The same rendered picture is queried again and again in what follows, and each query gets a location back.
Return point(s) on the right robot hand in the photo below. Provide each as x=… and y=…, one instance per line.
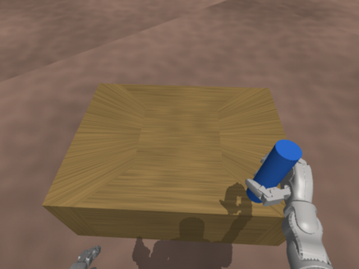
x=296, y=185

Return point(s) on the right robot arm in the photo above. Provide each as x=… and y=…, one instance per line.
x=303, y=232

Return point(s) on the can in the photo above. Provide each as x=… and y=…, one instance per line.
x=282, y=158

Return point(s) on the left robot hand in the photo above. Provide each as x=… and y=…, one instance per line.
x=86, y=258

